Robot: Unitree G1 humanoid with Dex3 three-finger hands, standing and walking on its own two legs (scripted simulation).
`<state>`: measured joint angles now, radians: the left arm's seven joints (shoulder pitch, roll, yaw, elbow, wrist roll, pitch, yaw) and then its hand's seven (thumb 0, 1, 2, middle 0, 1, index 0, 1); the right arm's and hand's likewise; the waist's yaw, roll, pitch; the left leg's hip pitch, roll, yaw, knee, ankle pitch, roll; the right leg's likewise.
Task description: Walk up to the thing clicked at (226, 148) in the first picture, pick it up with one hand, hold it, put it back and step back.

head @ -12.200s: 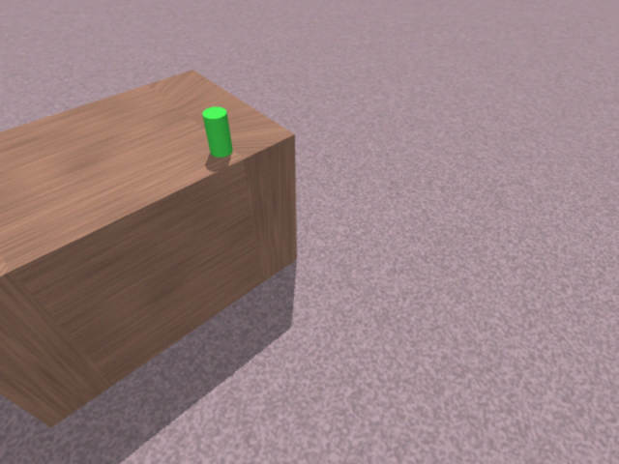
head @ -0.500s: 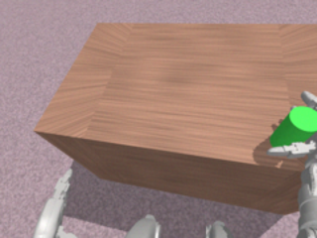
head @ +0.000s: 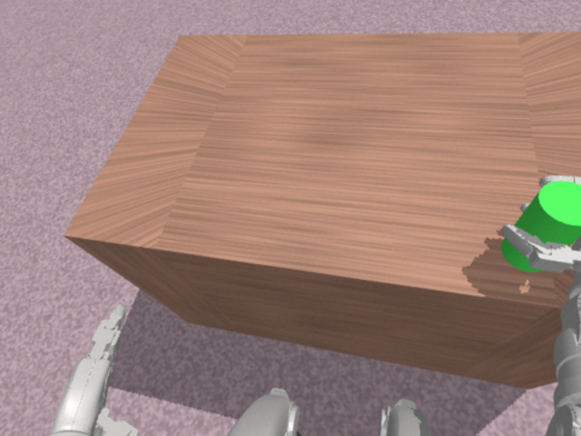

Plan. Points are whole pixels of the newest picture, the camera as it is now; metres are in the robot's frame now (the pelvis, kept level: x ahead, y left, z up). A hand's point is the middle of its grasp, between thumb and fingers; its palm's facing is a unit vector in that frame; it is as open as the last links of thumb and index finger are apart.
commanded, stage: settle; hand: right
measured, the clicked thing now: (545, 229) +0.43 -0.26 -0.01
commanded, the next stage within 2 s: lift in 0.78 s
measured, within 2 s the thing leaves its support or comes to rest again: leaves its support in 0.28 s
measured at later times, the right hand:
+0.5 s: hand (556, 217) +0.43 -0.25 +0.03, palm faces +0.29 +0.96 -0.01, open 9.1 cm
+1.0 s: hand (563, 209) +0.42 -0.25 +0.06, palm faces +0.28 +0.96 +0.00, open 9.2 cm
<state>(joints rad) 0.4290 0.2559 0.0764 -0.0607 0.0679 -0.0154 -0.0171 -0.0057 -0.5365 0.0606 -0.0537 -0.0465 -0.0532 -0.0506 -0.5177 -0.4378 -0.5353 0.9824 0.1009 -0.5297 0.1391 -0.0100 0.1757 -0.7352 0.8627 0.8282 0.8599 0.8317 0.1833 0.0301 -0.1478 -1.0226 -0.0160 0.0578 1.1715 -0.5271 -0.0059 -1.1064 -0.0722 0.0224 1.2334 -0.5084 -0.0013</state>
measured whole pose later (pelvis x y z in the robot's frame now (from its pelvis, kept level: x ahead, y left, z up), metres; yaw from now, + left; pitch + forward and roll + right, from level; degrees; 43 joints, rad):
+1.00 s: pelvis +0.01 +0.00 +0.04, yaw +0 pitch +16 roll +2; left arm 0.39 0.23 0.06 0.10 0.04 0.00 0.00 -0.01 -0.54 0.07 -0.06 -0.05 -0.06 -0.06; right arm -0.44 -0.37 -0.45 0.87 0.11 -0.41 0.08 -0.01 0.27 -1.05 0.75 1.11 0.75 1.12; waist 0.14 0.03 -0.12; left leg -0.79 -0.01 0.03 0.99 -0.47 -0.01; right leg -0.86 -0.06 -0.01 1.03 -0.45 0.00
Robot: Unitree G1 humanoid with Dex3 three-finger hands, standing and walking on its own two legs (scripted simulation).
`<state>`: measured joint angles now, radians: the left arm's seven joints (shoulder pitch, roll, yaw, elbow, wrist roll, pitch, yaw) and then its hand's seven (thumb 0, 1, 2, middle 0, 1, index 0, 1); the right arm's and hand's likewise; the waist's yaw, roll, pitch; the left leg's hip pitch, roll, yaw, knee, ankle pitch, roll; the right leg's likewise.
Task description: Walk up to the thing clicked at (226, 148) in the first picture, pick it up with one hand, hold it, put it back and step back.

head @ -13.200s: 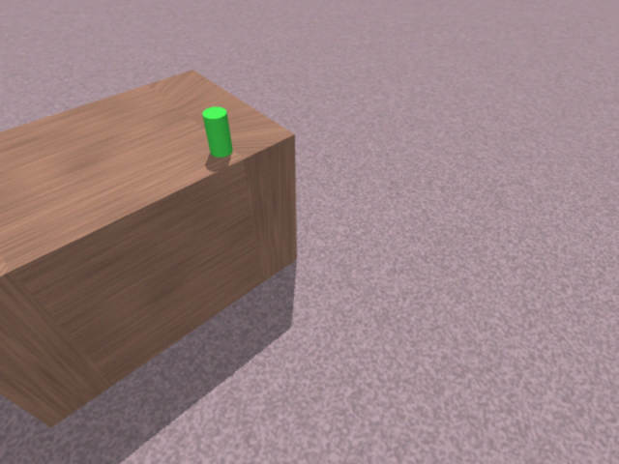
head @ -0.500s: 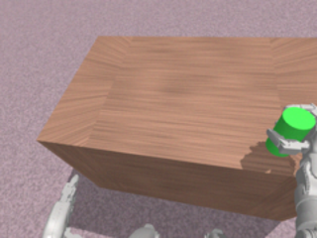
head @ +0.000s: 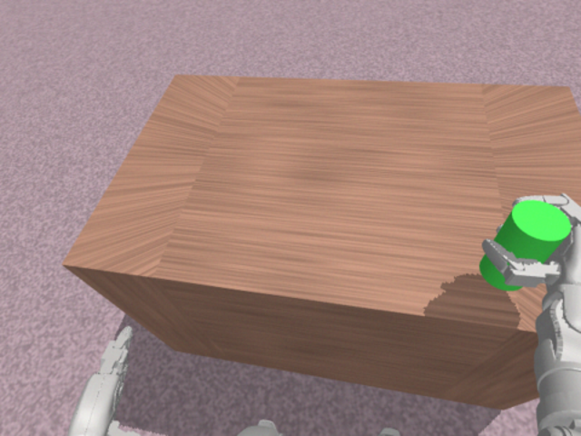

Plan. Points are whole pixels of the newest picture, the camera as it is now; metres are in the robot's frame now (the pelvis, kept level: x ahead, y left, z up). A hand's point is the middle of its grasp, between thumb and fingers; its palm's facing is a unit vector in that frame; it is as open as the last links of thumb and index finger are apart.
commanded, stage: lift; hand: right
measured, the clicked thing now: (519, 248) +0.41 -0.25 +0.01
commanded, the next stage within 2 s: hold in 1.18 s
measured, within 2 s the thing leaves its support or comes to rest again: neither
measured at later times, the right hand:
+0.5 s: hand (532, 237) +0.37 -0.22 +0.10, palm faces +0.28 +0.96 -0.01, open 9.2 cm
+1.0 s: hand (522, 232) +0.34 -0.18 +0.15, palm faces +0.26 +0.97 +0.00, open 9.3 cm
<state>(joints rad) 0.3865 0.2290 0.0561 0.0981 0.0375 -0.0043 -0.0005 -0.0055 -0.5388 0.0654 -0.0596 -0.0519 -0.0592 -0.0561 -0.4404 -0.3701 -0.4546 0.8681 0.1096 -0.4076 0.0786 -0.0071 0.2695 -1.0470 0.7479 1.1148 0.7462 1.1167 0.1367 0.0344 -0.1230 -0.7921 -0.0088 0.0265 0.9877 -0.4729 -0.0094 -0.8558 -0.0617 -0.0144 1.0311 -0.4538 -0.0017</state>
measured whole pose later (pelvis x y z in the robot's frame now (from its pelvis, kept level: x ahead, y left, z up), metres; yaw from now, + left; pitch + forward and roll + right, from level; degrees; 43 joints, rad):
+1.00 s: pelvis +0.01 +0.01 +0.05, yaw -1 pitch +2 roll +0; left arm 0.27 0.21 0.09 0.47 -0.01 -0.07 0.10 -0.01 -0.54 0.06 -0.05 -0.05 -0.05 -0.06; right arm -0.14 -0.18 -0.22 0.28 0.17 -0.10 -0.05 -0.01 0.32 -1.11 0.76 1.13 0.76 1.13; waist 0.03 -0.02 -0.04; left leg -0.34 0.01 0.02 0.66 -0.35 0.00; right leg -0.38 -0.04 -0.03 0.65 -0.31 0.01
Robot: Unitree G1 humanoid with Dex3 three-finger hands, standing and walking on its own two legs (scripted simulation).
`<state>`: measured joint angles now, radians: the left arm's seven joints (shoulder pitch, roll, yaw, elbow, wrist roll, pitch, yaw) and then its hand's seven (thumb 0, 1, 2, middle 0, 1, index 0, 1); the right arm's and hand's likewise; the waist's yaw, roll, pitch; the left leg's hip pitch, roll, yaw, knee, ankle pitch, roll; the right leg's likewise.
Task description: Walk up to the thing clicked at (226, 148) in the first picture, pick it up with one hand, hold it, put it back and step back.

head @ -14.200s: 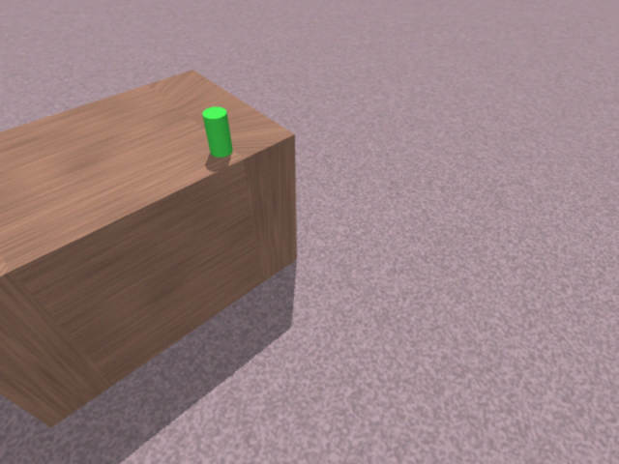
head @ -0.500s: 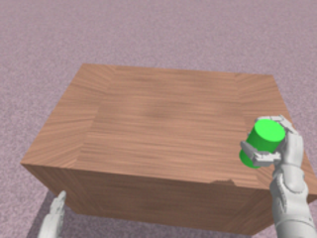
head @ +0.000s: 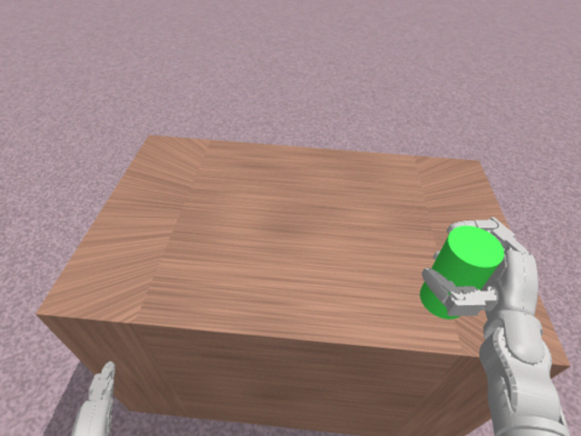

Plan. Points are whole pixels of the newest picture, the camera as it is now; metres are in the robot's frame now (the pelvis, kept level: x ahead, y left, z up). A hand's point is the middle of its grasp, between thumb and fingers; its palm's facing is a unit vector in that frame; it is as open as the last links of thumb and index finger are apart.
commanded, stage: lift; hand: right
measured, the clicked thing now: (457, 274) +0.34 -0.19 +0.08
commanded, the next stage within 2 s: hold in 0.18 s
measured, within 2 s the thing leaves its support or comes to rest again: neither
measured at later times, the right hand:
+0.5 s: hand (461, 265) +0.33 -0.18 +0.12, palm faces +0.24 +0.97 +0.00, open 9.3 cm
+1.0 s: hand (455, 265) +0.32 -0.17 +0.12, palm faces +0.23 +0.97 +0.00, open 9.3 cm
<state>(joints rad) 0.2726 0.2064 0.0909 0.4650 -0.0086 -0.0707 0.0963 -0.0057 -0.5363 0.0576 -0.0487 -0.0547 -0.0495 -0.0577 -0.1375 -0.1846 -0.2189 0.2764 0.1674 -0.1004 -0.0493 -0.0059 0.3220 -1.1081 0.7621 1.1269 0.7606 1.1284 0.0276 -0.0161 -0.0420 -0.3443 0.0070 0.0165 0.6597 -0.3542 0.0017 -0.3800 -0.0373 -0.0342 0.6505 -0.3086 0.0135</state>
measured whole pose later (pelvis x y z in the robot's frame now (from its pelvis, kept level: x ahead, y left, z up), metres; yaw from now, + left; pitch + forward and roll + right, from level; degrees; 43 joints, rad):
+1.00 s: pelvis +0.00 +0.00 +0.02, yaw +0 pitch -1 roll +0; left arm 0.20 0.21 0.11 0.65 -0.01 -0.09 0.11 -0.01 -0.52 0.06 -0.05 -0.06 -0.05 -0.06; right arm -0.08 -0.15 -0.16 0.11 0.16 0.04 -0.09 -0.01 0.33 -1.12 0.77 1.12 0.77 1.13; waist 0.01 -0.02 0.00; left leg -0.19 0.01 0.02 0.49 -0.27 0.00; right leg -0.22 -0.03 -0.04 0.47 -0.22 0.02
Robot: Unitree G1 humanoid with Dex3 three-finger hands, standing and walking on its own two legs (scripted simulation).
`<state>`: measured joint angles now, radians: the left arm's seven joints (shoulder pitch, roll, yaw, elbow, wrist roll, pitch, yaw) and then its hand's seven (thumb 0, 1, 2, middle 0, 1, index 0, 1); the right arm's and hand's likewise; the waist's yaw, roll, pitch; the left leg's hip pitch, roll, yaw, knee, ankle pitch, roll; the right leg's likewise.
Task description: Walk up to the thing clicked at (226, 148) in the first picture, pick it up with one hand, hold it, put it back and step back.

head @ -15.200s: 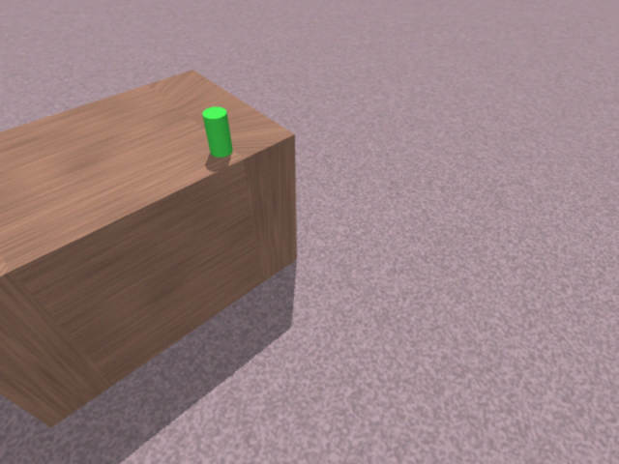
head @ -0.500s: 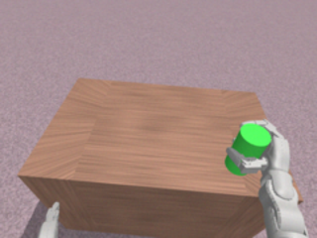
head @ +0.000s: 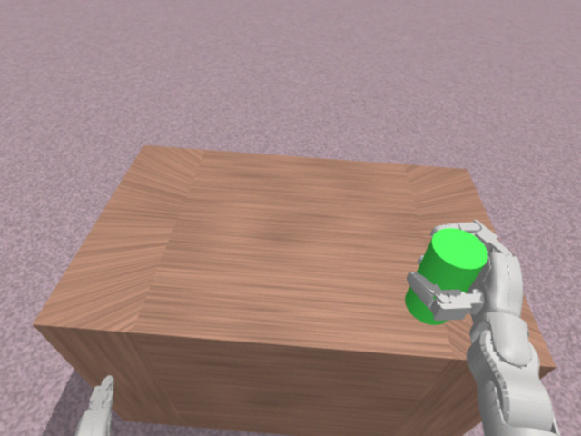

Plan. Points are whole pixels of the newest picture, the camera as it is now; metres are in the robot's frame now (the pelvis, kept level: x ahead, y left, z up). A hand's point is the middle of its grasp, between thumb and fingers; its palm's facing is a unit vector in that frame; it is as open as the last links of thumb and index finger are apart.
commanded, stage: hold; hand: right
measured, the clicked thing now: (442, 278) +0.32 -0.18 +0.09
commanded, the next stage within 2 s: crouch in 1.88 s
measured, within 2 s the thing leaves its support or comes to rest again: neither
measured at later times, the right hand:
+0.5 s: hand (444, 275) +0.32 -0.17 +0.11, palm faces +0.22 +0.98 +0.00, open 9.3 cm
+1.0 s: hand (447, 285) +0.31 -0.17 +0.10, palm faces +0.23 +0.97 +0.00, open 9.3 cm
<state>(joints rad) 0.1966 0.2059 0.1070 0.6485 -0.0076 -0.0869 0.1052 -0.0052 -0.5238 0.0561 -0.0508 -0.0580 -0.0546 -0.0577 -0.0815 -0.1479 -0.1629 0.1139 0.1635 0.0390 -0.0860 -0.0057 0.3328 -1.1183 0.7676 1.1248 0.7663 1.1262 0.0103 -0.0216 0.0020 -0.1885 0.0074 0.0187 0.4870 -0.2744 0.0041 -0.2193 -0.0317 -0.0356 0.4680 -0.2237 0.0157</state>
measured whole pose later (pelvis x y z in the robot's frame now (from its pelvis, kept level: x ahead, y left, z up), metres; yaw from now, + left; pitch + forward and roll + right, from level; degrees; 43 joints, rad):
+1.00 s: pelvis +0.00 +0.00 +0.00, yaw +0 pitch -3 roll +0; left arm 0.16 0.19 0.11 0.69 0.00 -0.09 0.10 -0.01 -0.53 0.06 -0.06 -0.06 -0.06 -0.06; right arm -0.03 -0.14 -0.15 0.12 0.16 0.00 -0.08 -0.01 0.33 -1.12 0.77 1.13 0.76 1.13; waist 0.01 -0.03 0.01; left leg -0.15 0.01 0.02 0.45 -0.25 0.00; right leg -0.19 -0.03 -0.03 0.44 -0.20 0.01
